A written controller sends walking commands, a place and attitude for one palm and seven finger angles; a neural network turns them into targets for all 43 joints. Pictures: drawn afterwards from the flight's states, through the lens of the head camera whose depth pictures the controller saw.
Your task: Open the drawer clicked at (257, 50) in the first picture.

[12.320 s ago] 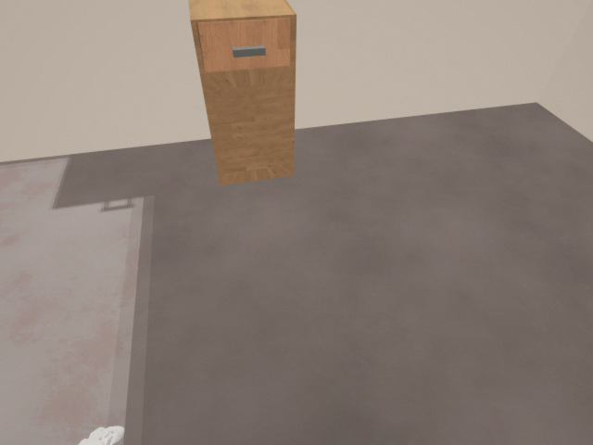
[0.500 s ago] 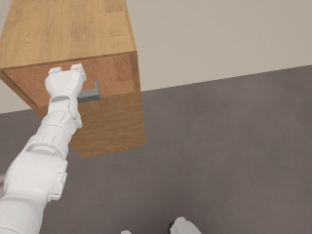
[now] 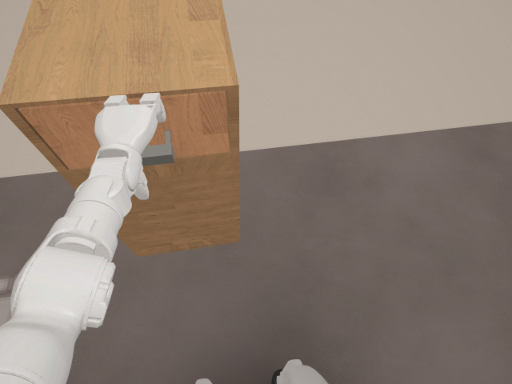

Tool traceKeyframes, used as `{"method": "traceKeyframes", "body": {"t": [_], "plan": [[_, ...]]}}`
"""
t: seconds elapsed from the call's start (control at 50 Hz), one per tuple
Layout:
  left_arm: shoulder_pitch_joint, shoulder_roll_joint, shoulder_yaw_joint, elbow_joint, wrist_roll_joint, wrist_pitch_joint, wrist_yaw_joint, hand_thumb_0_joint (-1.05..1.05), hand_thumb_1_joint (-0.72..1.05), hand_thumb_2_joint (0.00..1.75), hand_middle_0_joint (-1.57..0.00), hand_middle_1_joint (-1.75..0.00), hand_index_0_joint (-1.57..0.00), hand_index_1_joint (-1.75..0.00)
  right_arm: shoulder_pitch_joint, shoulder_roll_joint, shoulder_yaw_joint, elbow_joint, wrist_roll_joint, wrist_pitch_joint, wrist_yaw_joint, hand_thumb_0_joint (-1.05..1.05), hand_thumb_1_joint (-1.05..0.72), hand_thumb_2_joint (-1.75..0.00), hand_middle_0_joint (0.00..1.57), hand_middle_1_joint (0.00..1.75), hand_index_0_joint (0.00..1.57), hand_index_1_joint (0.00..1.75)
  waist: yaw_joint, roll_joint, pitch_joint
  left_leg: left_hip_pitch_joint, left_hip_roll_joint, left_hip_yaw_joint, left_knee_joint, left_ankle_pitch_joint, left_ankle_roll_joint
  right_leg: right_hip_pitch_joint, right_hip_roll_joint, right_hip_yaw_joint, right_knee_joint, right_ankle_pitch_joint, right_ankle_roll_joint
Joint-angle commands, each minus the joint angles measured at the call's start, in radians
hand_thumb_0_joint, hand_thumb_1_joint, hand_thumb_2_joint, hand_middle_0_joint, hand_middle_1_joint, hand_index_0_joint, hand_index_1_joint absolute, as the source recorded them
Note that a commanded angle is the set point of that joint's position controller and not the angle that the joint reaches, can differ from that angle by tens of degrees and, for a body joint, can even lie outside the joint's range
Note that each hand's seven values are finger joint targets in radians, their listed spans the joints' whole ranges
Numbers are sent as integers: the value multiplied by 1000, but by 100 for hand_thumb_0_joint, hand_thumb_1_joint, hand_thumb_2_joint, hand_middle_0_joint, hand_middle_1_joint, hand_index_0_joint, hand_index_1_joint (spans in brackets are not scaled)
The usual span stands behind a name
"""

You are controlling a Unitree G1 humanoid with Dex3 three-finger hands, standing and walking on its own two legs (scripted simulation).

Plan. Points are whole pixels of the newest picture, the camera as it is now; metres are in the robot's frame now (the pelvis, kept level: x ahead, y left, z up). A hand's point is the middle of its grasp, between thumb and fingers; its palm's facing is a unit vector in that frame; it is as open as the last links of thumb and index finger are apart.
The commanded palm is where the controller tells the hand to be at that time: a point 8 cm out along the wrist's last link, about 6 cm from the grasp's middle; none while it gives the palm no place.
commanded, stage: move the hooked fingers above the handle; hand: left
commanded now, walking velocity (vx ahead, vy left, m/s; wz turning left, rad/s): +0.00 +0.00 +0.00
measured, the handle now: (140, 147) +0.56 +0.18 -0.04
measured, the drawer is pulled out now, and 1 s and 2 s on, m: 0.00 0.00 0.00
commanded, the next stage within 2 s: lower the fingers behind the handle in 1.16 s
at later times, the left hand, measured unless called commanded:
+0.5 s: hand (131, 145) +0.51 +0.17 +0.03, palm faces -0.03 -0.03 -1.00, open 13.9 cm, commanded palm +0.50 +0.18 +0.07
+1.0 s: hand (131, 147) +0.51 +0.17 +0.02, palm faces -0.06 -0.02 -1.00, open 13.9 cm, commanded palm +0.49 +0.18 +0.07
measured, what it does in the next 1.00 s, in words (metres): stands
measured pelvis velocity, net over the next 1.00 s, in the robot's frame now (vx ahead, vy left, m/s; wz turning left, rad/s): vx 0.00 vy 0.00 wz -0.01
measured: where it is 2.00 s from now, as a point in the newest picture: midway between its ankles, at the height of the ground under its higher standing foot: outside the picture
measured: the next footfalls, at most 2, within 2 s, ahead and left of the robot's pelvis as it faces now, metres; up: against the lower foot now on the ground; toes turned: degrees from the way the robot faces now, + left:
none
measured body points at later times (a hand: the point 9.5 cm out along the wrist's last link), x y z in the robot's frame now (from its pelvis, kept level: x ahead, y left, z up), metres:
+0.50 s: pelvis +0.00 +0.00 +0.00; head +0.10 +0.00 +0.44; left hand +0.50 +0.17 +0.08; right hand -0.02 -0.28 -0.12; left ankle -0.04 +0.10 -0.70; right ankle +0.01 -0.12 -0.70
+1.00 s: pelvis +0.00 +0.00 +0.00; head +0.11 -0.01 +0.44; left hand +0.51 +0.17 +0.07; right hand -0.02 -0.27 -0.13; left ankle -0.04 +0.10 -0.70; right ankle +0.01 -0.12 -0.70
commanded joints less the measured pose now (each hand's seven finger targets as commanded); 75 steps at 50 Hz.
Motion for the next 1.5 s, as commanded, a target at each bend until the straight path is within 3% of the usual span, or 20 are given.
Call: {"method": "traceKeyframes", "body": {"t": [0.0, 0.06, 0.14, 0.22, 0.26, 0.32, 0.36, 0.4, 0.52, 0.56, 0.64, 0.7, 0.78, 0.84, 1.04, 1.12, 1.26, 1.32, 1.38, 1.48], "plan": [[-424, 288, 117, -130, 28, 48, 148, 0, -50, 30, -30, -120, -30, -120, 151, -157, -44, -30, -8, 1, 6, 0, -90, -90, 20, 30, 20, 30, 15, 81, -402, 199, 1, -2, -29, 604, -10, 213, 28, -33, 12, 372, -36], [-369, 274, 100, -22, 24, 164, 166, 0, -50, 30, -30, -120, -30, -120, 133, -167, -39, -40, -3, 17, 23, 0, -90, -90, 20, 30, 20, 30, 18, 33, -400, 144, -8, 26, -44, 551, -8, 277, 28, -31, 2, 399, -33], [-447, 329, 102, -62, 2, 231, 132, 0, -50, 30, -30, -120, -30, -120, 124, -176, -36, -63, 16, 35, 14, 0, -90, -90, 20, 30, 20, 30, 4, -29, -464, 133, -12, 44, -72, 464, 8, 384, 20, -6, -30, 423, -18], [-508, 326, 87, -201, -32, 138, 44, 0, -50, 30, -30, -120, -30, -120, 145, -172, -50, -70, 20, 22, -13, 0, -90, -90, 20, 30, 20, 30, -12, -13, -554, 222, -7, 36, -80, 495, 20, 450, 13, 16, -56, 477, -9], [-504, 269, 47, -249, -30, 71, 12, 0, -50, 30, -30, -120, -30, -120, 156, -164, -58, -66, 17, 13, -24, 0, -90, -90, 20, 30, 20, 30, -27, -4, -559, 280, -1, 20, -72, 526, 20, 402, 17, 13, -64, 457, -11], [-461, 165, -22, -203, -13, 10, 11, 0, -50, 30, -30, -120, -30, -120, 172, -158, -61, -34, 17, -4, -25, 0, -90, -90, 20, 30, 20, 30, -39, 20, -404, 284, 9, -1, -73, 482, 12, 246, 25, -11, -72, 329, -20], [-481, 169, -14, -187, -6, -5, 36, 0, -50, 30, -30, -120, -30, -120, 172, -159, -61, -22, 15, -8, -20, 0, -90, -90, 20, 30, 20, 30, -41, 43, -368, 279, 10, -8, -69, 476, 5, 196, 27, -17, -63, 293, -29], [-466, 184, 6, -103, -1, 15, 69, 0, -50, 30, -30, -120, -30, -120, 178, -161, -55, -10, 14, -10, -11, 0, -90, -90, 20, 30, 20, 30, -42, 35, -319, 229, 6, -10, -70, 429, 2, 162, 30, -25, -55, 255, -33], [-503, 257, 51, -37, 17, 115, 131, 0, -50, 30, -30, -120, -30, -120, 165, -170, -40, -27, 7, -3, 9, 0, -90, -90, 20, 30, 20, 30, -27, 54, -382, 150, -8, 15, -56, 429, 2, 221, 26, -21, -22, 306, -33], [-538, 317, 86, -70, 17, 130, 126, 0, -50, 30, -30, -120, -30, -120, 162, -178, -41, -33, 6, 0, 7, 0, -90, -90, 20, 30, 20, 30, -25, 50, -450, 163, -8, 15, -43, 457, 5, 262, 25, -13, -12, 346, -29], [-552, 315, 85, -178, -1, 104, 88, 0, -50, 30, -30, -120, -30, -120, 175, -171, -52, -50, 6, -1, -1, 0, -90, -90, 20, 30, 20, 30, -19, 86, -590, 270, 0, 11, -27, 578, 4, 321, 24, -6, -12, 437, -21], [-511, 308, 82, -137, -14, 99, 65, 0, -50, 30, -30, -120, -30, -120, 185, -176, -50, -34, 10, 5, -7, 0, -90, -90, 20, 30, 20, 30, -29, 21, -516, 234, 3, 4, -41, 543, 9, 313, 26, -10, -28, 416, -16], [-491, 242, 40, -155, -9, 72, 57, 0, -50, 30, -30, -120, -30, -120, 185, -169, -53, -34, 12, 1, -6, 0, -90, -90, 20, 30, 20, 30, -26, 60, -475, 266, 8, 0, -51, 564, 5, 269, 28, -15, -40, 389, -22], [-452, 205, 21, -109, -8, 72, 59, 0, -50, 30, -30, -120, -30, -120, 187, -168, -54, -23, 12, 1, -1, 0, -90, -90, 20, 30, 20, 30, -32, 32, -399, 246, 10, 2, -57, 531, 4, 235, 33, -23, -47, 355, -24], [-429, 247, 74, -174, 4, 72, 105, 0, -50, 30, -30, -120, -30, -120, 169, -162, -56, -35, 6, 6, 8, 0, -90, -90, 20, 30, 20, 30, 3, 40, -455, 248, 7, 6, -54, 590, 0, 289, 29, -18, -27, 408, -27], [-451, 283, 91, -154, 7, 94, 121, 0, -50, 30, -30, -120, -30, -120, 156, -166, -52, -29, 7, 8, 5, 0, -90, -90, 20, 30, 20, 30, -7, 14, -437, 211, 0, 16, -60, 515, 5, 304, 26, -14, -34, 391, -24], [-455, 225, 43, -141, -11, 108, 87, 0, -50, 30, -30, -120, -30, -120, 157, -161, -57, -31, 10, 5, 0, 0, -90, -90, 20, 30, 20, 30, -17, 32, -486, 267, -1, 13, -58, 559, 4, 320, 25, -11, -45, 418, -23], [-400, 181, 2, -57, -14, 113, 55, 0, -50, 30, -30, -120, -30, -120, 162, -167, -53, -24, 19, 2, -3, 0, -90, -90, 20, 30, 20, 30, -33, -19, -365, 209, 0, 15, -70, 475, 8, 271, 27, -13, -60, 366, -20], [-433, 163, -16, -88, -14, 78, 40, 0, -50, 30, -30, -120, -30, -120, 164, -162, -54, -29, 19, -3, -8, 0, -90, -90, 20, 30, 20, 30, -39, 6, -372, 207, -2, 13, -63, 453, 10, 252, 25, -9, -52, 349, -24], [-472, 281, 83, -153, 8, 5, 82, 0, -50, 30, -30, -120, -30, -120, 167, -164, -52, -26, 1, -16, -14, 0, -90, -90, 20, 30, 20, 30, -20, 47, -436, 166, -3, 4, -20, 452, 9, 226, 21, -4, 5, 339, -28]]}}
